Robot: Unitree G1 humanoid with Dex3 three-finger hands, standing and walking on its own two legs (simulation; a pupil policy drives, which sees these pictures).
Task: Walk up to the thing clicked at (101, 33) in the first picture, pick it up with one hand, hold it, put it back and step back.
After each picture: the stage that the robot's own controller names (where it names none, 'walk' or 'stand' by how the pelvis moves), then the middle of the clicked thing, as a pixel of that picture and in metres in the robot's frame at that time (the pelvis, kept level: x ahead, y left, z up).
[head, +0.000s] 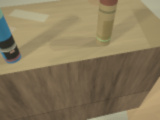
stand; (105, 19) +0.61 -0.08 +0.10
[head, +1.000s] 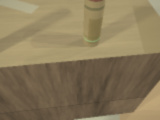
rise first; (93, 17) +0.54 -0.01 +0.13
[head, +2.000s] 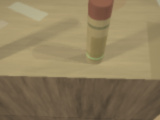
stand; (97, 34) +0.46 -0.03 +0.12
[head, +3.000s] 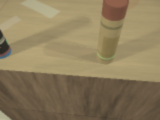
stand; (109, 34) +0.46 -0.07 +0.12
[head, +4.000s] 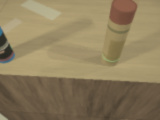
stand; (115, 37) +0.46 -0.09 +0.10
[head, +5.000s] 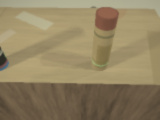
stand; (102, 43) +0.47 -0.06 +0.10
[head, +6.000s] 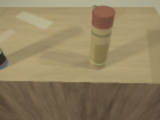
stand; (100, 41) +0.47 -0.05 +0.09
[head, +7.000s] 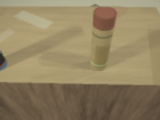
stand; (101, 43) +0.46 -0.05 +0.09
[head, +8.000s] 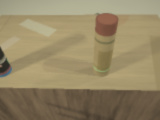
rise first; (103, 48) +0.45 -0.05 +0.10
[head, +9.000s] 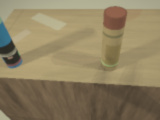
go down; (111, 42) +0.47 -0.06 +0.10
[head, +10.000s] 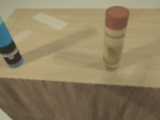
go down; (113, 43) +0.46 -0.06 +0.10
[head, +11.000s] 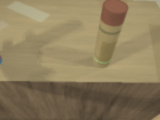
go down; (107, 38) +0.45 -0.08 +0.11
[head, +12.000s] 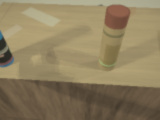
approach; (111, 42) +0.46 -0.08 +0.11
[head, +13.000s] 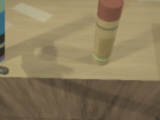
close in; (105, 35) +0.46 -0.06 +0.12
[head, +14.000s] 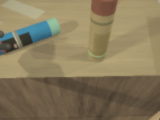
lift; (100, 31) +0.46 -0.05 +0.14
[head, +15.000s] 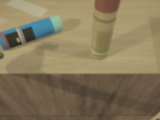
lift; (102, 28) +0.47 -0.06 +0.14
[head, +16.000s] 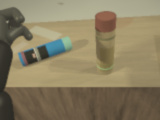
lift; (105, 46) +0.47 -0.06 +0.12
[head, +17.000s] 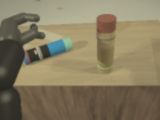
lift; (105, 46) +0.49 -0.06 +0.11
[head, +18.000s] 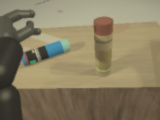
close; (103, 49) +0.49 -0.05 +0.11
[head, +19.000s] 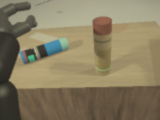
hold; (102, 48) +0.49 -0.05 +0.11
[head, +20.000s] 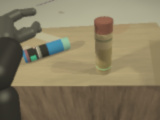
hold; (103, 48) +0.50 -0.05 +0.11
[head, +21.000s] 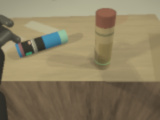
crouch; (103, 42) +0.50 -0.06 +0.11
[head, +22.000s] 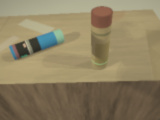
lower; (100, 41) +0.49 -0.06 +0.11
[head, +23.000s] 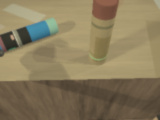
lower; (100, 34) +0.46 -0.06 +0.13
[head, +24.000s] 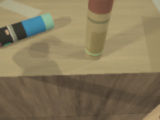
lower; (96, 29) +0.48 -0.05 +0.14
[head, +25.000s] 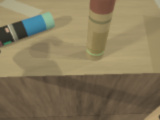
lower; (98, 29) +0.47 -0.06 +0.14
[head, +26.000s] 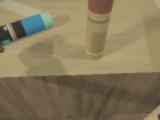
lower; (97, 29) +0.47 -0.05 +0.14
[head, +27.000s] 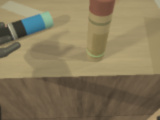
open; (98, 31) +0.47 -0.05 +0.13
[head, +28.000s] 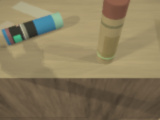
sink last; (109, 33) +0.47 -0.08 +0.13
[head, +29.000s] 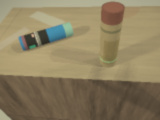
stand; (109, 38) +0.48 -0.05 +0.11
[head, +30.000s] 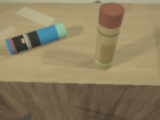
stand; (106, 41) +0.45 -0.06 +0.11
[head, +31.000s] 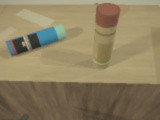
stand; (103, 40) +0.46 -0.05 +0.11
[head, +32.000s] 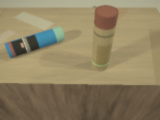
stand; (102, 42) +0.46 -0.05 +0.11
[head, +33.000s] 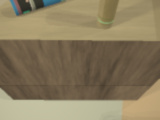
walk; out of the picture +0.61 -0.09 +0.12
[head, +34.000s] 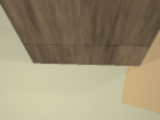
walk; out of the picture +0.95 -0.11 +0.12
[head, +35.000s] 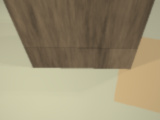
stand; out of the picture +1.10 -0.07 +0.11
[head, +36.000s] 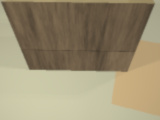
stand; out of the picture +1.07 -0.10 +0.09
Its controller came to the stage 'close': yes
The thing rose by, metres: 0.00
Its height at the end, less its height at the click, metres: +0.00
